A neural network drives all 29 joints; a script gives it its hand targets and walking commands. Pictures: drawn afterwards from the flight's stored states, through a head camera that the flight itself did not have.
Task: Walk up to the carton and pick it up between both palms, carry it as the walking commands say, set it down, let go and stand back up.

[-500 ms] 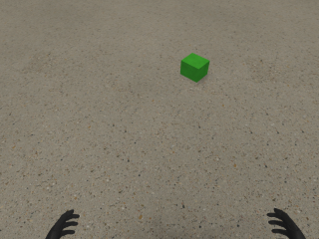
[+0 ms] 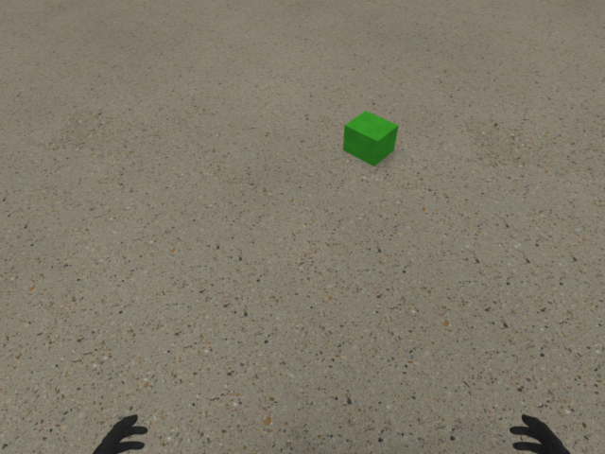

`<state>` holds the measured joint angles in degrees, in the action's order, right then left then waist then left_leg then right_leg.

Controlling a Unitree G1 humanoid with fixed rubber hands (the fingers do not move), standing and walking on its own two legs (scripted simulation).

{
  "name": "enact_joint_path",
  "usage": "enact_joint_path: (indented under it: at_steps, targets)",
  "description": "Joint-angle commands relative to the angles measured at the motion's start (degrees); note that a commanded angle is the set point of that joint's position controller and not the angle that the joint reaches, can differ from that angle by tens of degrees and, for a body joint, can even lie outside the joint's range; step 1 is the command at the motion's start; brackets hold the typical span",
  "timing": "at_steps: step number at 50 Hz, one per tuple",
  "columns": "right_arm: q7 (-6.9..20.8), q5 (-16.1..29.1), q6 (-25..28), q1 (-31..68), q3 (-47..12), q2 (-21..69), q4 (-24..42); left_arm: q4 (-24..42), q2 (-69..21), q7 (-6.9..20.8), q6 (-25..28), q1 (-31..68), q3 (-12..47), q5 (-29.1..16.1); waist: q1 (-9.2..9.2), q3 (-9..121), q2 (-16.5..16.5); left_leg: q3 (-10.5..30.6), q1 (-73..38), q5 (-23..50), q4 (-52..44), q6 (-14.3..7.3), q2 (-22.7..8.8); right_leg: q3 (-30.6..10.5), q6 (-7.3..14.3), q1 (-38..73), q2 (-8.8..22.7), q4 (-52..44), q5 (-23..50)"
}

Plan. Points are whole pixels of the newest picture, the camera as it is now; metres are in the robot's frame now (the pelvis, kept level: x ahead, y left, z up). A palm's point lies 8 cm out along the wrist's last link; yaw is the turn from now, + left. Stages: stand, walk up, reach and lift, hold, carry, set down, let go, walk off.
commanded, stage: stand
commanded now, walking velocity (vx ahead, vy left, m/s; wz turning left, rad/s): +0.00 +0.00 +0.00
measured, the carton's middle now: (369, 138) +1.66 -0.26 -0.70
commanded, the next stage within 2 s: walk up in 0.76 s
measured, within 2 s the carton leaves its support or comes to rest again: neither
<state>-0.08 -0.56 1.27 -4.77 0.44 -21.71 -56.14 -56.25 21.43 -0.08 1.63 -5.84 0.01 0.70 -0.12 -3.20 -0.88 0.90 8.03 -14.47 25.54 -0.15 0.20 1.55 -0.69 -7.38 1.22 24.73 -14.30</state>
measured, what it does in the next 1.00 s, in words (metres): stands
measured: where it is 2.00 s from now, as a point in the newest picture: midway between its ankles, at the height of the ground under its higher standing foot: (341, 395)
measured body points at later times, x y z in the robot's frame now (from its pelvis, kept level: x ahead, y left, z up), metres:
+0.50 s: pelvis -0.01 +0.00 +0.01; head -0.01 -0.01 +0.45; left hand +0.09 +0.31 -0.11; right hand +0.10 -0.31 -0.12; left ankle +0.00 +0.12 -0.74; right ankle -0.01 -0.13 -0.74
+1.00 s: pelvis +0.00 -0.01 +0.00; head +0.01 -0.01 +0.45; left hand +0.10 +0.31 -0.11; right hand +0.11 -0.32 -0.11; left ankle -0.01 +0.12 -0.74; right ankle -0.01 -0.13 -0.74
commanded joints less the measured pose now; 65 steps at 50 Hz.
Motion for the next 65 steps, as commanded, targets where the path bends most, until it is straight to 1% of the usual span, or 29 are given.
enact_joint_path:
  at_steps: [1, 2, 3, 5, 9, 15, 16, 19, 26, 28, 31, 33, 40, 41, 47, 48, 49, 51, 53, 54, 56, 57, 58, 59, 61, 62, 63, 64, 65]
  targets:
    - [-0.3, 0.05, 0.5, 2.83, 2.03, -10.19, 2.17, 1.6, 10.64, -0.3, 0.7, 2.47, -2.12, -0.25, 0.23, 3.03, 1.0, 5.22, 0.03, 12.13, -5.77, -2.21, -6.17, -5.27, 2.52, 0.35, 5.96, -6.17, 10.46]
    - [-0.34, 0.0, 0.45, 2.01, 2.05, -9.8, 1.44, 1.25, 10.21, -0.24, 0.86, 2.4, -2.15, 0.15, 0.08, 4.32, 1.69, 5.47, -1.37, 11.98, -6.01, -2.3, -6.41, -5.45, 2.75, 0.7, 6.01, -6.56, 9.02]
    - [-0.19, 0.01, 0.56, 2.73, 1.93, -10.23, 1.42, 1.35, 9.97, -0.28, 0.74, 2.61, -1.96, -0.05, 0.1, 3.28, -1.36, 5.27, -0.71, 11.29, -5.85, -2.18, -6.47, -5.44, 2.72, 0.47, 6.02, -7.05, 9.18]
    - [-0.08, -0.03, 0.54, 2.76, 1.81, -9.59, 1.04, 0.31, 11.05, -0.25, 0.47, 2.97, -2.17, -0.1, 0.54, 3.48, 1.12, 6.04, -0.37, 11.33, -6.58, -2.07, -6.69, -5.11, 2.6, 1.67, 5.92, -6.92, 10.37]
    - [-0.17, 0.14, 0.53, 3.39, 2.1, -10.27, 0.2, 0.29, 10.22, -0.26, 0.74, 3.48, -2.0, -0.09, 0.08, 5.18, -0.73, 5.61, -1.02, 12.26, -7.85, -1.54, -6.56, -5.18, 2.32, 2.89, 6.09, -6.84, 11.18]
    - [-0.24, 0.04, 0.39, 2.13, 1.95, -10.28, -0.97, -1.49, 10.76, -0.32, 0.38, 2.1, -2.26, -0.21, 0.11, 3.93, 1.36, 5.73, -1.77, 12.31, -7.73, -1.69, -6.74, -5.09, 2.29, 1.94, 6.05, -8.44, 9.37]
    - [-0.32, 0.24, 0.4, 2.67, 2.12, -10.56, -0.93, -1.37, 10.38, -0.47, 0.3, 2.84, -2.24, -0.03, 0.46, 2.54, -0.42, 5.53, -1.65, 12.16, -7.57, -1.62, -6.78, -5.22, 2.21, 0.94, 6.11, -8.78, 10.04]
    - [-0.29, -0.02, 0.39, 2.48, 2.04, -10.91, -1.08, -1.51, 10.45, -0.37, 0.27, 3.16, -2.22, -0.16, 0.28, 3.22, 2.17, 5.89, -0.98, 12.2, -8.08, -1.74, -6.98, -4.57, 2.11, 1.62, 5.98, -8.53, 8.74]
    - [-0.31, -0.19, 0.13, 3.03, 2.17, -11.21, -2.09, -2.36, 10.65, -0.17, 0.21, 2.76, -2.16, 0.09, 0.14, 3.4, -0.57, 6.35, -0.73, 8.59, -9.16, -1.89, -7.0, -4.96, 2.3, 1.18, 6.17, -9.35, 6.41]
    - [-0.26, -0.09, 0.11, 2.51, 1.85, -10.39, -2.02, -2.75, 11.27, -0.24, 0.06, 2.62, -2.23, 0.27, 0.39, 1.63, 1.62, 6.41, -0.22, 8.24, -8.99, -1.77, -7.17, -5.26, 2.53, 0.37, 6.38, -9.3, 6.34]
    - [-0.22, 0.16, 0.17, 1.93, 2.05, -11.17, -2.25, -2.63, 10.72, -0.12, 0.21, 2.48, -2.2, -0.04, 0.08, 2.49, -0.88, 5.66, -0.46, 10.1, -8.76, -1.23, -6.57, -5.33, 2.29, 1.35, 6.48, -9.27, 7.58]
    - [-0.24, 0.26, 0.26, 1.63, 1.84, -10.97, -2.2, -2.62, 10.84, -0.14, 0.06, 2.72, -2.13, 0.02, 0.43, 3.63, 1.11, 5.66, -1.11, 9.81, -8.64, -1.56, -7.02, -5.25, 2.19, 1.74, 6.41, -9.13, 8.88]
    - [-0.37, 0.06, 0.1, 2.46, 1.76, -10.71, -2.36, -2.83, 11.24, -0.23, 0.01, 2.07, -2.35, -0.04, -0.19, 3.96, -0.61, 6.1, -1.06, 10.82, -8.74, -1.51, -7.07, -5.19, 2.3, 2.29, 6.52, -9.24, 8.54]
    - [-0.32, 0.4, 0.16, 2.76, 1.73, -10.28, -2.42, -2.76, 11.41, -0.22, -0.02, 3.06, -2.43, 0.03, 0.16, 4.51, 1.52, 5.79, -1.97, 11.3, -8.13, -1.33, -7.16, -5.26, 2.22, 1.91, 6.39, -9.25, 9.13]
    - [-0.29, -0.05, -0.1, 1.68, 1.8, -10.52, -2.7, -3.36, 11.87, -0.23, 0.23, 2.23, -2.51, -0.25, 0.0, 2.9, 1.34, 5.81, -0.72, 11.91, -8.29, -1.4, -6.93, -5.6, 2.14, 2.39, 6.67, -9.42, 10.62]
    - [1.12, -2.24, 1.67, -2.22, 5.44, -16.89, 1.72, 1.5, 18.03, 1.95, 0.93, -2.99, -6.31, 0.93, 0.14, 9.61, 1.05, 2.55, -1.82, -16.43, -2.19, -5.64, -5.94, -7.55, 5.34, 0.97, 5.19, -5.29, -15.38]
    - [1.59, -2.37, 2.04, -1.78, 5.95, -16.79, 1.33, 0.98, 17.58, 2.68, 1.07, -2.91, -6.44, 1.11, 0.07, 6.21, 0.69, 4.53, 2.17, -23.87, -0.03, -6.85, -5.74, -12.25, 7.45, -3.63, 7.13, -5.61, -26.65]
    - [2.21, -2.3, 2.08, -1.17, 5.95, -15.32, 2.93, 3.44, 16.75, 3.47, 1.2, -1.16, -6.55, 1.06, 0.15, -0.99, 3.17, 5.95, 10.54, -23.51, 0.99, -6.4, -5.63, -15.61, 9.2, -7.33, 8.04, -4.36, -29.67]
    - [2.43, -2.53, 2.98, -2.47, 6.47, -14.47, 4.34, 4.69, 16.28, 3.7, 1.94, -2.98, -6.54, 0.89, 0.02, -2.96, 2.63, 4.3, 9.86, -16.46, 2.19, -6.42, -5.78, -16.4, 9.82, -8.77, 9.56, -3.42, -23.12]
    - [2.57, -2.63, 3.4, -3.15, 7.08, -14.8, 5.27, 5.65, 15.93, 3.75, 2.08, -3.03, -6.62, 0.74, 0.44, -1.19, 2.19, 4.92, 7.5, -14.83, 2.86, -6.56, -5.96, -16.74, 10.13, -9.99, 9.36, -1.41, -20.61]
    - [2.76, -1.86, 4.17, -6.83, 7.34, -16.42, 5.82, 7.07, 14.67, 4.06, 2.48, -1.02, -6.32, 0.76, 3.04, 1.13, -0.44, 14.17, -1.46, -24.77, -2.43, -9.61, -9.64, -12.98, 8.33, -19.45, 4.45, 5.73, -22.02]
    - [2.73, -1.44, 4.39, -9.97, 8.09, -18.41, 5.43, 8.85, 13.1, 4.32, 2.43, 2.38, -5.73, 0.83, 5.28, -1.04, -4.96, 22.8, -9.8, -29.91, -9.18, -12.47, -14.48, -6.66, 5.47, -30.25, -0.36, 13.79, -16.64]
    - [2.39, -1.33, 4.81, -14.75, 8.93, -20.48, 5.01, 10.68, 12.48, 4.22, 2.6, 6.79, -5.08, 1.07, 8.24, -3.1, -9.71, 32.34, -15.26, -33.43, -16.39, -16.31, -22.16, -2.89, 3.67, -40.97, -1.59, 25.56, -13.81]
    - [2.15, -1.16, 5.17, -15.39, 9.32, -21.35, 5.6, 11.78, 14.47, 4.1, 2.72, 8.55, -5.26, 1.49, 8.08, -5.83, -4.94, 33.97, -14.77, -29.53, -16.87, -17.54, -24.92, -8.18, 2.98, -44.31, 1.19, 30.02, -12.72]
    - [1.72, -0.99, 5.48, -13.08, 8.62, -20.52, 6.97, 11.76, 15.84, 4.57, 3.63, 7.14, -5.05, 0.5, 5.15, -8.64, -3.31, 27.02, -12.72, -13.13, -14.09, -17.83, -23.17, -8.53, 2.25, -43.12, 4.38, 27.08, -11.86]
    - [1.66, -1.17, 5.59, -11.58, 8.4, -19.73, 7.97, 11.69, 15.72, 4.71, 3.99, 5.75, -4.91, -0.15, 3.66, -8.29, -5.45, 21.57, -13.16, -0.33, -11.24, -16.6, -21.6, -7.97, 2.22, -40.66, 5.42, 22.67, -12.15]
    - [1.73, -1.36, 5.6, -11.6, 8.02, -18.64, 8.68, 11.12, 15.69, 5.06, 4.15, 4.74, -4.82, -0.45, 3.36, -7.56, -5.95, 15.57, -11.54, 9.62, -9.29, -14.92, -19.2, -5.37, 2.18, -35.86, 4.66, 17.51, -12.12]
    - [1.93, -1.52, 5.7, -9.75, 8.23, -19.17, 9.87, 10.43, 15.01, 5.24, 4.1, 1.27, -4.76, -0.46, 1.47, -4.81, -8.17, 10.8, -8.27, 16.51, -6.75, -12.85, -17.57, -2.71, 2.85, -26.89, 3.64, 13.94, -9.03]
    - [2.28, -0.99, 5.31, -6.4, 7.91, -19.98, 10.89, 9.2, 14.53, 5.34, 4.0, -4.03, -5.37, -0.58, -2.3, -1.21, -9.6, 4.89, -1.73, 17.17, -2.52, -10.5, -13.97, 1.16, 3.03, -13.93, 0.84, 8.11, -4.36]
